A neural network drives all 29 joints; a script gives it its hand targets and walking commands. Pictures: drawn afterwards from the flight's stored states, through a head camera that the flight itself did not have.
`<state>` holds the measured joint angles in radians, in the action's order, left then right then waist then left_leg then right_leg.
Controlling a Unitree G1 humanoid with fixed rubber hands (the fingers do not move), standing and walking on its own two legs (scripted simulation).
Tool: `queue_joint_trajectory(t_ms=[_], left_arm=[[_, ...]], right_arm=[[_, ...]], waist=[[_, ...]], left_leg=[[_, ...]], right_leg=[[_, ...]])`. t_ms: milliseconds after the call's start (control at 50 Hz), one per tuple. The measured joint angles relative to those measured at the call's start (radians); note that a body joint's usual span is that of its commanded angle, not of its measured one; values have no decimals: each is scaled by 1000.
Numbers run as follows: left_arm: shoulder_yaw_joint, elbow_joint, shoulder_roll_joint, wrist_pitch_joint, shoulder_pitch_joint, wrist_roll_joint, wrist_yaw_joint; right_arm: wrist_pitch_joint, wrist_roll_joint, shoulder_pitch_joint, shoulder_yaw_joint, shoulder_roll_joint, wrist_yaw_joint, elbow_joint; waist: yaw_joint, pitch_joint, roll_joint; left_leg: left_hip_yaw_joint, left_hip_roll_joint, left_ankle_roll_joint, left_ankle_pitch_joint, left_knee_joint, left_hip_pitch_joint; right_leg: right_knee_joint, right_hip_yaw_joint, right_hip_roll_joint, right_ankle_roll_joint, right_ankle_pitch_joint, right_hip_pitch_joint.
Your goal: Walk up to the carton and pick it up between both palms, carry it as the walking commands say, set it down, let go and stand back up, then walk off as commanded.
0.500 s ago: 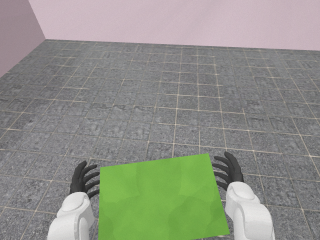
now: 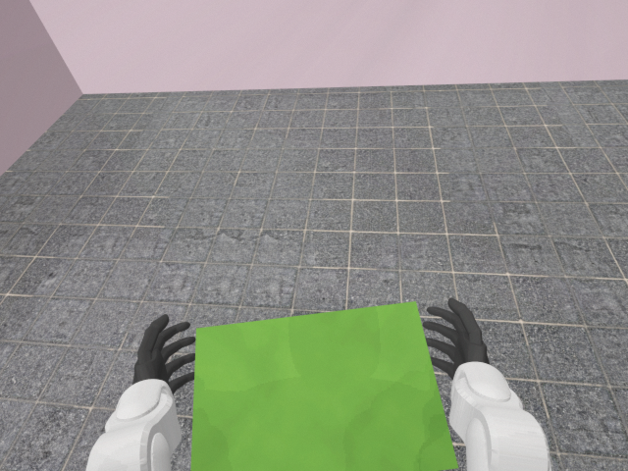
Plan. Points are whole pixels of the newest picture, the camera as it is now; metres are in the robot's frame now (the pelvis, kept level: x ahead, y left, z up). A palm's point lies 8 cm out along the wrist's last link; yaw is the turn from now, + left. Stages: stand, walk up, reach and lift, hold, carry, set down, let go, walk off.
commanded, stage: carry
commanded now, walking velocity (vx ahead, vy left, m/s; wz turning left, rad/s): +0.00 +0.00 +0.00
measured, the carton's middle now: (317, 398) +0.24 +0.00 -0.04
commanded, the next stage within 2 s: none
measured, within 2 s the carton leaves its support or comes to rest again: neither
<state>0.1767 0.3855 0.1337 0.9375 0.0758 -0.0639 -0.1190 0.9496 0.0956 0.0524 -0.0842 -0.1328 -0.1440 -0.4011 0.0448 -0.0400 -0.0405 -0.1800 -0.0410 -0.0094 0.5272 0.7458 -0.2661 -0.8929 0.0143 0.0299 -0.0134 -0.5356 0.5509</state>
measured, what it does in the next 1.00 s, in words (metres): walks ahead: left foot, then left foot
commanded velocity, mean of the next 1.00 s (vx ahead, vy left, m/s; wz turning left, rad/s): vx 0.10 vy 0.00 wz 0.22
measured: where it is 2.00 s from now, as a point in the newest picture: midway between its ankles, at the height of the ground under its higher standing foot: (282, 372)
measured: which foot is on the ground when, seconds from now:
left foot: down 0.00-0.02, up 0.04-0.22, down 0.24-0.38, up 0.40-0.58, down 0.60-0.78, up 0.80-1.00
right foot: down 0.00-0.60, up 0.62-0.74, down 0.76-1.00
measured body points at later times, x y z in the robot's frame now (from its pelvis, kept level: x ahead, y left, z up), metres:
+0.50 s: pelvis +0.14 -0.04 +0.03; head +0.17 -0.04 +0.48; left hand +0.38 +0.16 +0.10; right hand +0.41 -0.20 +0.10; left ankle +0.10 +0.07 -0.66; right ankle +0.05 -0.10 -0.70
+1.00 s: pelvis +0.24 -0.04 +0.05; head +0.24 -0.05 +0.50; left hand +0.45 +0.17 +0.12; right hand +0.51 -0.18 +0.12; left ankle +0.21 +0.09 -0.65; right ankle +0.18 -0.13 -0.70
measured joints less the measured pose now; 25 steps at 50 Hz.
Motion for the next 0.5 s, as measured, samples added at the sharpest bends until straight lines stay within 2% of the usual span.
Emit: queue_joint_trajectory(t_ms=[20,40,60,100,140,180,220,240,280,340,400,420,460,500], left_arm=[[-9,-9,0,7,-10,-9,6],[-21,-32,-1,5,-21,-18,11],[-31,-57,-2,0,-30,-27,12],[-40,-133,-4,-23,-48,-51,12],[-29,-187,-5,-37,-60,-60,13],[-19,-188,-5,-50,-66,-63,8],[-17,-139,-5,-49,-65,-47,0],[-21,-105,-5,-47,-60,-40,-4],[-22,-69,-5,-49,-52,-34,1],[-19,-47,-5,-30,-48,-23,-9],[-23,-48,-5,-8,-53,-28,-9],[-27,-27,-5,9,-56,-19,-16],[-37,45,-5,47,-57,5,-30],[-53,127,-3,74,-44,22,-43]], right_arm=[[6,-1,10,-7,1,-3,-12],[15,-3,10,-23,1,-4,-13],[24,-2,3,-38,2,-1,-6],[18,14,-30,-64,5,15,61],[-6,20,-65,-82,7,28,139],[-37,22,-87,-82,6,36,177],[-57,10,-85,-76,7,38,151],[-61,3,-80,-73,6,40,123],[-77,4,-76,-61,6,49,105],[-68,6,-78,-56,6,52,100],[-57,10,-66,-58,6,53,96],[-45,2,-58,-59,6,48,72],[-12,-23,-36,-59,5,33,-15],[30,-45,-18,-54,3,13,-119]], waist=[[5,13,-6],[10,22,-18],[13,26,-18],[7,21,-11],[-3,13,0],[-11,15,15],[-24,24,33],[-31,27,39],[-52,17,69],[-64,-3,84],[-68,-20,80],[-70,-19,87],[-63,-11,113],[-50,6,106]], left_leg=[[12,-14,-4,11,42,7],[42,-28,-4,14,100,-1],[79,-20,-6,9,159,-17],[132,7,-3,15,231,-47],[147,21,0,10,214,-68],[142,21,5,-17,113,-77],[128,16,15,-83,-29,-74],[118,11,22,-160,-94,-67],[104,4,10,-165,-124,-49],[84,-5,20,-184,-98,-56],[53,-18,47,-278,13,-107],[49,-12,52,-271,62,-132],[48,28,52,-169,111,-178],[52,44,47,-136,114,-215]], right_leg=[[66,-26,8,-9,214,-21],[52,-54,2,-21,223,-40],[41,-70,1,-33,156,-60],[50,-88,-6,-47,109,-92],[103,-98,-17,-55,111,-126],[166,-111,-30,-62,125,-159],[214,-126,-43,-69,135,-183],[226,-134,-51,-71,134,-192],[218,-135,-52,-68,138,-189],[216,-136,-50,-38,181,-190],[322,-138,-50,-49,202,-259],[347,-127,-47,-58,194,-279],[375,-107,-24,-66,140,-315],[358,-114,-18,-66,102,-336]])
